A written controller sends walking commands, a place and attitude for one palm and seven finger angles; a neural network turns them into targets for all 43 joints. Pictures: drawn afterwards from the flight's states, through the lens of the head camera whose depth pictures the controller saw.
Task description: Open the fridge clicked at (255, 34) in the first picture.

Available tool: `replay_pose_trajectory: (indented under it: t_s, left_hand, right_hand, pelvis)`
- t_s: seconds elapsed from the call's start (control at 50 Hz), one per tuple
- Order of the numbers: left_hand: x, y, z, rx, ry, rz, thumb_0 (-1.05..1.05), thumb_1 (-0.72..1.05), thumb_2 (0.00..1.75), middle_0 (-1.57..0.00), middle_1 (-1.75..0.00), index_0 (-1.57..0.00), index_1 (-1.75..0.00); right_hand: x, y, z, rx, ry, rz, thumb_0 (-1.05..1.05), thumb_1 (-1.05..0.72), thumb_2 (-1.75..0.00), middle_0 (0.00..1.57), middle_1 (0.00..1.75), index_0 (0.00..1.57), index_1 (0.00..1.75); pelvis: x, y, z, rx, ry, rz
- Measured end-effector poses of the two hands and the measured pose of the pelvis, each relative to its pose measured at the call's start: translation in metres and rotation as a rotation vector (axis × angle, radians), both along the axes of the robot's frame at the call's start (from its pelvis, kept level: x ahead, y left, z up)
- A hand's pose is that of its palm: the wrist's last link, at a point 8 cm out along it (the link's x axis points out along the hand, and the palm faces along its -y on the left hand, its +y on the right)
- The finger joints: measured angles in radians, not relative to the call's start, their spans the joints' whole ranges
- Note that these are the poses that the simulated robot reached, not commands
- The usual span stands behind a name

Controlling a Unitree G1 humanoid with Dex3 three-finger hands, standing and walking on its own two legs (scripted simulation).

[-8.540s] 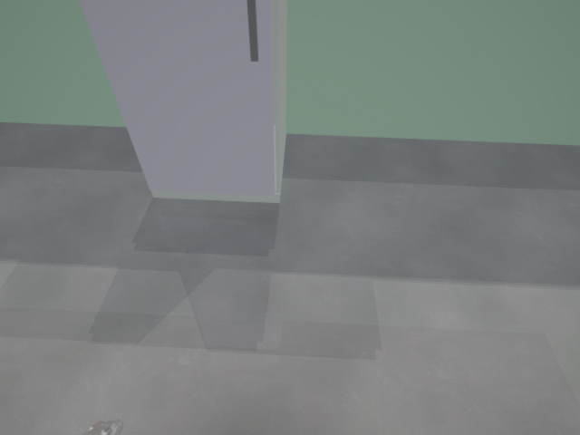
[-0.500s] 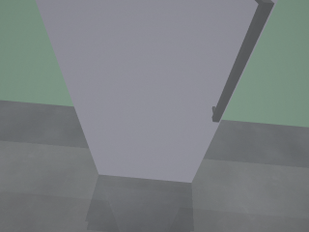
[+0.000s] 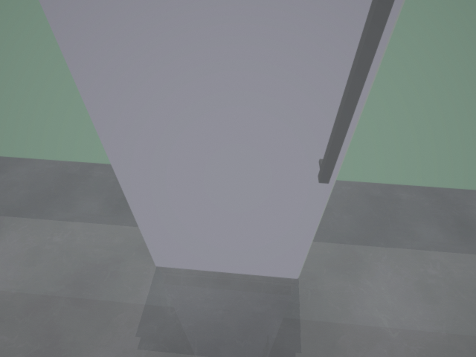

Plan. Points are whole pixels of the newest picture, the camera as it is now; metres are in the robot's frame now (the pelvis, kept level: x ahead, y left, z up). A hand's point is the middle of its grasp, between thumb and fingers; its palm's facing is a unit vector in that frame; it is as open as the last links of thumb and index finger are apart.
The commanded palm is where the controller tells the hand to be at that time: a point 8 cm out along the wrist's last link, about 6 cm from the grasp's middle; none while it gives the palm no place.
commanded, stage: come to a stop and stand still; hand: right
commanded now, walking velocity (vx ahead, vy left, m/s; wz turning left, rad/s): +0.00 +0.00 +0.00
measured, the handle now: (344, 103) +0.53 -0.17 +0.18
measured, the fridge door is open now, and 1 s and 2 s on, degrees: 0 0 0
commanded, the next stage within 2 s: look again from close up in 0.28 s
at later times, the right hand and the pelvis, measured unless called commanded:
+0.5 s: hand out of the picture +0.01 -0.15 -0.17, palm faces +0.03 +0.97 -0.24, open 7.4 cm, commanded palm none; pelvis +0.00 +0.03 -0.01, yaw +0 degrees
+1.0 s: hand out of the picture +0.00 -0.13 -0.17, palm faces +0.05 +0.98 -0.21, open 7.4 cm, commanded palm none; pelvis -0.01 +0.05 +0.00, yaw -1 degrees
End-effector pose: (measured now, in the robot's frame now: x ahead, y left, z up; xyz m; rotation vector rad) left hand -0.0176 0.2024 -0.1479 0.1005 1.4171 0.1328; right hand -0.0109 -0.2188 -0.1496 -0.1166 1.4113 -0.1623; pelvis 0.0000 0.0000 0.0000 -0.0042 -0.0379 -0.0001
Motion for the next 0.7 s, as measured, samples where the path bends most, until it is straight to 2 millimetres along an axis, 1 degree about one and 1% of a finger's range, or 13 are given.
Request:
replay_pose_trajectory:
  t_s: [0.14,0.26,0.42,0.58,0.7]
  left_hand:
    - [0.001,0.009,-0.001,0.005,-0.010,0.000,0.00,0.91,0.90,-0.21,-0.30,-0.20,-0.30]
    - [0.011,0.018,-0.008,0.001,-0.069,-0.026,0.00,0.91,0.90,-0.20,-0.30,-0.20,-0.30]
    - [0.019,0.031,-0.013,-0.012,-0.092,-0.036,0.01,0.92,0.90,-0.20,-0.30,-0.20,-0.30]
    - [0.014,0.045,-0.014,-0.021,-0.068,-0.044,0.00,0.91,0.90,-0.20,-0.30,-0.20,-0.30]
    - [0.006,0.056,-0.012,-0.014,-0.037,-0.043,0.00,0.91,0.90,-0.20,-0.30,-0.20,-0.30]
  right_hand:
    - [-0.004,0.014,-0.003,0.006,0.005,0.012,0.01,-0.91,-0.90,0.20,0.30,0.20,0.30]
    - [-0.007,0.013,-0.001,-0.013,-0.008,0.017,0.01,-0.91,-0.90,0.20,0.30,0.20,0.30]
    - [0.003,0.014,0.008,-0.053,-0.045,0.020,0.01,-0.91,-0.90,0.20,0.30,0.20,0.30]
    - [0.017,0.024,0.014,-0.066,-0.084,0.027,0.01,-0.91,-0.90,0.20,0.30,0.20,0.30]
    - [0.021,0.033,0.013,-0.062,-0.091,0.028,0.01,-0.91,-0.90,0.20,0.30,0.20,0.30]
  pelvis:
    - [-0.001,0.005,-0.002,0.005,0.006,0.000]
    - [-0.001,0.009,-0.007,0.001,0.006,-0.008]
    - [0.001,0.021,-0.006,-0.009,-0.006,-0.006]
    - [-0.002,0.035,-0.005,-0.015,-0.004,-0.010]
    - [-0.004,0.044,-0.004,-0.014,-0.001,-0.012]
